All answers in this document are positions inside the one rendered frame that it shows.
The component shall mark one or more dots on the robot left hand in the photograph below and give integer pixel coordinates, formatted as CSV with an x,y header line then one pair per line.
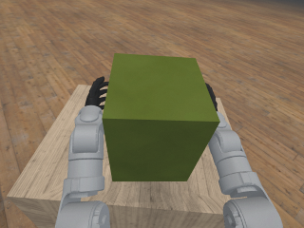
x,y
93,97

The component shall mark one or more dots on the robot right forearm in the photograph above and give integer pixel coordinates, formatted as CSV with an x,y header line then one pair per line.
x,y
236,177

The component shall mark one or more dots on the robot right hand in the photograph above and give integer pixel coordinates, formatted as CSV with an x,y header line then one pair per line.
x,y
213,97

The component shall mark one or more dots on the robot left forearm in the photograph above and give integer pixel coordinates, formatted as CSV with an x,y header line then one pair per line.
x,y
85,157

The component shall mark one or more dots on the robot right upper arm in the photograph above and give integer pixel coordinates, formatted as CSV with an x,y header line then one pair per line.
x,y
253,212

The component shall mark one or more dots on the pedestal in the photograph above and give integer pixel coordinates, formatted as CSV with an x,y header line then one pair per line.
x,y
195,203

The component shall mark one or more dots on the robot left upper arm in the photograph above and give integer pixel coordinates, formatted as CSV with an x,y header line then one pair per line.
x,y
84,214

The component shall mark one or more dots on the carton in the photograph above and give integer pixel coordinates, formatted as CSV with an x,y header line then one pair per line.
x,y
158,117

